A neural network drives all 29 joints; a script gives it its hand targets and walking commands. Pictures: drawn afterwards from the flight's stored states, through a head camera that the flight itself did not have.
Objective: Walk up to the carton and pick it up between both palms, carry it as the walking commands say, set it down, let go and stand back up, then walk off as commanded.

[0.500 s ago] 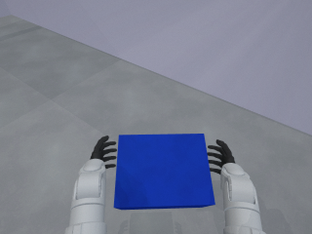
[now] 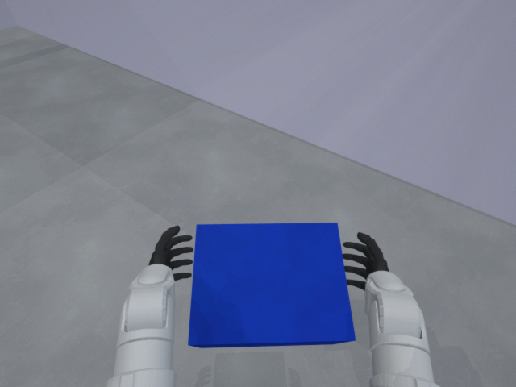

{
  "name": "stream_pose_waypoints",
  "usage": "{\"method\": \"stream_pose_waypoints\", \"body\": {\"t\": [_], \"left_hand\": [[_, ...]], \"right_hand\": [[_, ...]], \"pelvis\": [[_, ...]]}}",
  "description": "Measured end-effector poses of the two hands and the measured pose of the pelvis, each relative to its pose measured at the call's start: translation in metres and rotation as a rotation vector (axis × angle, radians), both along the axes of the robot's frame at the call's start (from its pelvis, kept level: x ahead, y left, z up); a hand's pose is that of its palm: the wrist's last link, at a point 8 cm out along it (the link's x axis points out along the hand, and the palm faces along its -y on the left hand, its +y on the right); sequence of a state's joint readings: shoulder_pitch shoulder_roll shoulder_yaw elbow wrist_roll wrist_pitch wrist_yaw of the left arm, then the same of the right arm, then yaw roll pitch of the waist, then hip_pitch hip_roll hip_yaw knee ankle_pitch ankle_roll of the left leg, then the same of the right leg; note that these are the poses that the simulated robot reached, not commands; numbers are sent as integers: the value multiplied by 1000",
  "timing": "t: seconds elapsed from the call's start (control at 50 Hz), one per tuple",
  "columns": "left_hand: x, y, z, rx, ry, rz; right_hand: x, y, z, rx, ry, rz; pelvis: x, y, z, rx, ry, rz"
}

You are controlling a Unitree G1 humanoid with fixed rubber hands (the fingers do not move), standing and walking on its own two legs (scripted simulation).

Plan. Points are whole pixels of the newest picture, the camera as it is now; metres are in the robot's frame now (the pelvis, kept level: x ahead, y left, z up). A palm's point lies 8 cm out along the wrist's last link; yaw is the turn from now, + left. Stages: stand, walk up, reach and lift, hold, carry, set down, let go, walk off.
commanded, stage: hold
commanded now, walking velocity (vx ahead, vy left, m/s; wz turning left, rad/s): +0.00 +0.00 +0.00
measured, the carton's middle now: (267, 286) +0.31 +0.00 -0.06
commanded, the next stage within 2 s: carry in 0.16 s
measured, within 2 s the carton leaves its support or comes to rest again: neither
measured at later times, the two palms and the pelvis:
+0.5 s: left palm (104, 295) +0.23 +0.24 +0.05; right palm (333, 292) +0.24 -0.09 +0.07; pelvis -0.05 +0.06 -0.04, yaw +2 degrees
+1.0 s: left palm out of the picture +0.04 +0.31 +0.10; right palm out of the picture +0.03 -0.01 +0.09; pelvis -0.22 +0.16 -0.01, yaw +0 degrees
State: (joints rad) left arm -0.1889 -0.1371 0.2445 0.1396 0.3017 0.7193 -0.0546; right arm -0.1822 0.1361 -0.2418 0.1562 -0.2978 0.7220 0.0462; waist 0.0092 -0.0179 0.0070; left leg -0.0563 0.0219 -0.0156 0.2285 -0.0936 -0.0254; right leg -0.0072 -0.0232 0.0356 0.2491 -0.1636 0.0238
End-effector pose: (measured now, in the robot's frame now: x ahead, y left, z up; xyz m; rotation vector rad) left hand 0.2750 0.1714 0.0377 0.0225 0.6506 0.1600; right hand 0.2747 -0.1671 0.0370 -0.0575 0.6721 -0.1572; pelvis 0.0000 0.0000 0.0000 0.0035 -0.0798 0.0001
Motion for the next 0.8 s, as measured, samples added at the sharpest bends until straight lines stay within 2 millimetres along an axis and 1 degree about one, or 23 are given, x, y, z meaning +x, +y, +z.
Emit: {"method": "stream_pose_waypoints", "body": {"t": [0.16, 0.22, 0.28, 0.36, 0.42, 0.48, 0.54, 0.62, 0.68, 0.74, 0.8], "left_hand": [[1, -1, -1, -2, 1, 0], [3, 0, -1, -3, -20, 18], [-1, 4, 2, 8, -52, 41], [-17, 20, 7, 14, -64, 86], [-30, 39, 13, 0, -79, 127], [-42, 61, 14, -34, -106, 138], [-66, 81, 14, -44, -72, 173], [-102, 98, 23, -24, -27, 201], [-125, 104, 32, 6, -22, 197], [-144, 105, 40, 37, -31, 175], [-165, 107, 44, 38, 4, 147]], "right_hand": [[-1, 0, -1, 3, 0, -7], [0, 1, -2, 16, -25, -21], [-1, 7, -1, 26, -58, -29], [-12, 27, 8, 44, -73, -45], [-24, 49, 20, 31, -94, -56], [-35, 71, 28, 11, -124, -64], [-52, 92, 29, 7, -93, -52], [-83, 110, 29, 19, -45, -48], [-107, 116, 29, 41, -37, -59], [-134, 118, 24, 79, -43, -84], [-165, 119, 24, 90, -6, -111]], "pelvis": [[2, 1, -1, 1, 12, -3], [-3, 2, -9, 0, 46, 8], [-11, 7, -19, -4, 68, 23], [-21, 22, -22, 13, 92, 30], [-31, 39, -25, 16, 110, 35], [-43, 58, -36, 12, 124, 43], [-60, 72, -36, 0, 122, 30], [-84, 87, -31, -9, 123, 19], [-103, 97, -31, 0, 126, 14], [-126, 106, -36, 11, 126, 6], [-147, 114, -28, 27, 115, 5]]}}
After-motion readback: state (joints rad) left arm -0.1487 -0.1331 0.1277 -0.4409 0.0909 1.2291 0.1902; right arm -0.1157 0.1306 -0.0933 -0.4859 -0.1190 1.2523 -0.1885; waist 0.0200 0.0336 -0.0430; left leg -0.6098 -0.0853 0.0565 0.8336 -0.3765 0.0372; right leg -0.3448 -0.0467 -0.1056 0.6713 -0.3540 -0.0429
